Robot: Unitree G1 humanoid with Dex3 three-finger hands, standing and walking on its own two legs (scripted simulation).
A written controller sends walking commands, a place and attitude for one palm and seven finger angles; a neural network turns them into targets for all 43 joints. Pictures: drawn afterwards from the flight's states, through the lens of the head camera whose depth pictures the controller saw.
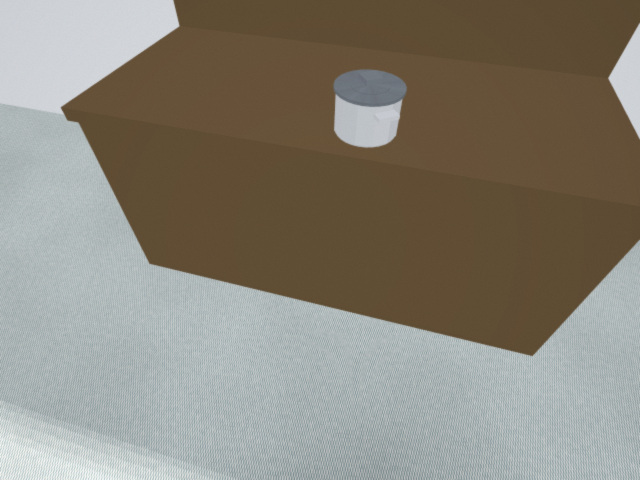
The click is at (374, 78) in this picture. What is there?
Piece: lid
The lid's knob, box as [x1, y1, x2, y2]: [358, 70, 383, 85]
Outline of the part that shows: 383,79 375,70 359,73 358,77 366,85 380,83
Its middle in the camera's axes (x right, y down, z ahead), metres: +0.11 -0.37 +0.89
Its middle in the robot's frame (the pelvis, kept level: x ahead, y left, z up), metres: +0.93 -0.06 +0.07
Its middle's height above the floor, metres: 0.85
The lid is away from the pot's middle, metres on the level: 0.00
